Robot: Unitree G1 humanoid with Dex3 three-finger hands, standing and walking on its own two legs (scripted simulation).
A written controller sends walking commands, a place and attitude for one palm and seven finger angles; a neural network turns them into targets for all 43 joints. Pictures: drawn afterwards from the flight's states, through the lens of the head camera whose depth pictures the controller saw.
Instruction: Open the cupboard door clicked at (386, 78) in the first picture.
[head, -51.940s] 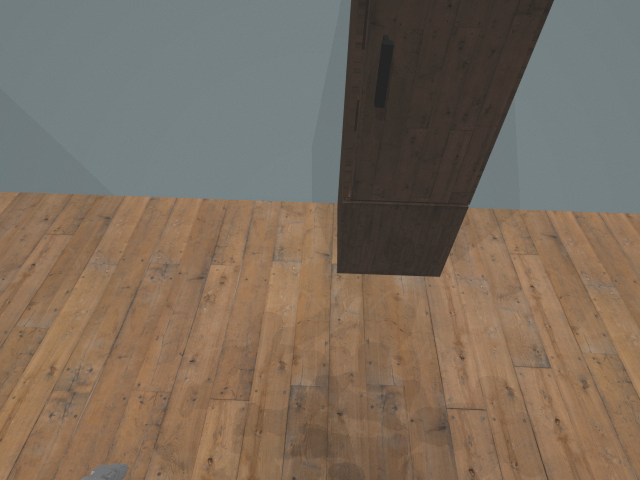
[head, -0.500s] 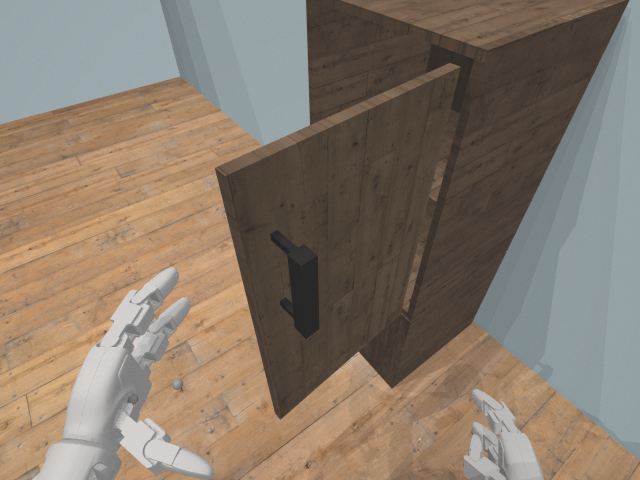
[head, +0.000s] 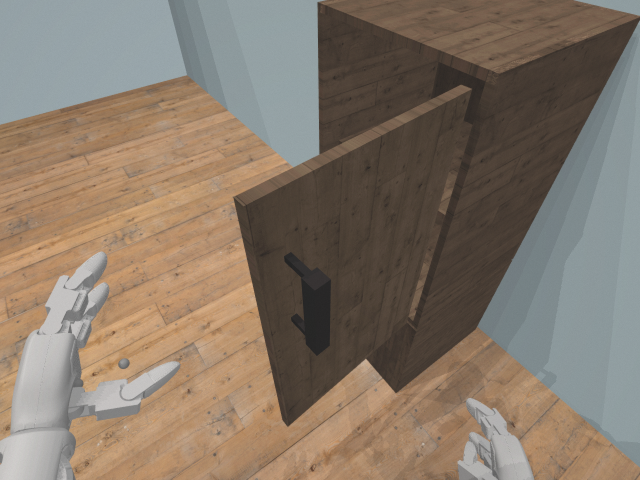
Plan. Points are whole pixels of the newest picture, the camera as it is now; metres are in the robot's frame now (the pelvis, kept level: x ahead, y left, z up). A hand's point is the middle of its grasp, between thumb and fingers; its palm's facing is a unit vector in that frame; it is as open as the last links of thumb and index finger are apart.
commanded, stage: draw the hand back to the body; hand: left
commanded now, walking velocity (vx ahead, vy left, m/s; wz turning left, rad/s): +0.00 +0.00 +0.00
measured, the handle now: (306, 304) +0.31 +0.06 +0.07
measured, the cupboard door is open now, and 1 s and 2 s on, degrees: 95 95 95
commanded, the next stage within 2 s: step back with the hand held close in 0.68 s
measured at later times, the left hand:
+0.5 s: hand (99, 329) +0.20 +0.24 +0.15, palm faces +0.44 -0.81 -0.39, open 7.7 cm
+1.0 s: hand (92, 337) +0.19 +0.24 +0.16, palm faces +0.38 -0.80 -0.47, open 7.4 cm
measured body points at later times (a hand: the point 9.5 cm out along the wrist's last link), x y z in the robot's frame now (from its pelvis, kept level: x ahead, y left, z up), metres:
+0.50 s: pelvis +0.01 -0.02 +0.01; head +0.00 -0.04 +0.45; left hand +0.18 +0.28 +0.18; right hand +0.20 -0.23 -0.08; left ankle +0.00 +0.10 -0.74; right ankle -0.03 -0.13 -0.74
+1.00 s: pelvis -0.01 -0.01 +0.00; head +0.00 -0.03 +0.45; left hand +0.17 +0.28 +0.18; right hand +0.18 -0.25 -0.08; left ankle +0.00 +0.10 -0.74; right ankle -0.03 -0.13 -0.74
